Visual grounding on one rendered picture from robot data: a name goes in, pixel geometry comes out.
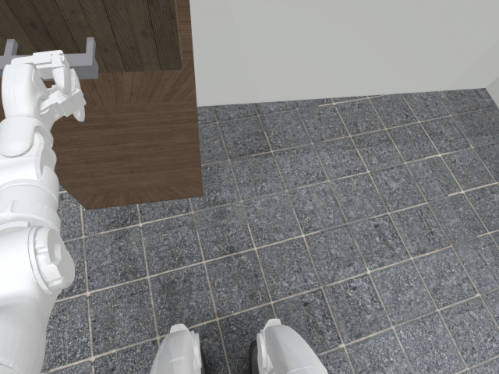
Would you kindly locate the left robot forearm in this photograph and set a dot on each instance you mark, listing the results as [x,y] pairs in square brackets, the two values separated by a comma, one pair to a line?
[28,183]

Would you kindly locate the robot thigh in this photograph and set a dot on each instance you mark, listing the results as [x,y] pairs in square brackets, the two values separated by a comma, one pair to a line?
[179,353]
[284,351]

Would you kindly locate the robot left upper arm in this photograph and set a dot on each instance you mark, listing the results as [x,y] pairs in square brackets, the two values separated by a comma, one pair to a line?
[34,268]

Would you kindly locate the drawer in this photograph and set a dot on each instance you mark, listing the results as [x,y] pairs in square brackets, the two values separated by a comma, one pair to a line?
[130,35]

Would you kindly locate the cabinet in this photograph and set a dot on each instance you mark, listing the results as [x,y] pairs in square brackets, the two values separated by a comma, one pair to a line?
[139,141]

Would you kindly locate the robot left thigh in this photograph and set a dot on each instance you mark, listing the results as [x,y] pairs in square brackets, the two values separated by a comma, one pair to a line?
[179,353]

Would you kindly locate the robot right thigh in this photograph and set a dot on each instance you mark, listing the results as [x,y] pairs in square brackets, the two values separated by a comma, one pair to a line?
[284,351]

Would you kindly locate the handle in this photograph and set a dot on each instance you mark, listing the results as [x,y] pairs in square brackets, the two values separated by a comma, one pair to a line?
[84,64]

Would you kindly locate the left robot hand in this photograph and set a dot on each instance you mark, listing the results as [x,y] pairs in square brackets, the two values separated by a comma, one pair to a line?
[24,93]

